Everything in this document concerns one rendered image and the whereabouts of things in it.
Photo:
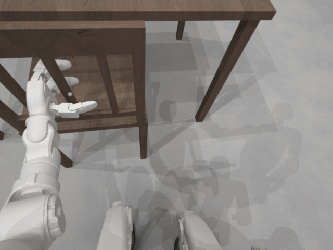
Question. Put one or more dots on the robot left hand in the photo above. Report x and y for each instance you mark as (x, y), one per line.
(39, 94)

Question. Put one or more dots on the table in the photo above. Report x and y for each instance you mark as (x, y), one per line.
(249, 12)

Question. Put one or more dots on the robot left forearm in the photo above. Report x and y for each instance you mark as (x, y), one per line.
(41, 166)

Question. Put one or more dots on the right robot shin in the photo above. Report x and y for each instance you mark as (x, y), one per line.
(185, 247)

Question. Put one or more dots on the left robot thigh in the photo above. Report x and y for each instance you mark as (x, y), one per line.
(117, 225)

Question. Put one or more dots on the robot left upper arm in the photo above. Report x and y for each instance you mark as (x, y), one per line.
(31, 223)

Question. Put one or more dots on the chair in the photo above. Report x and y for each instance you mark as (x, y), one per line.
(107, 57)

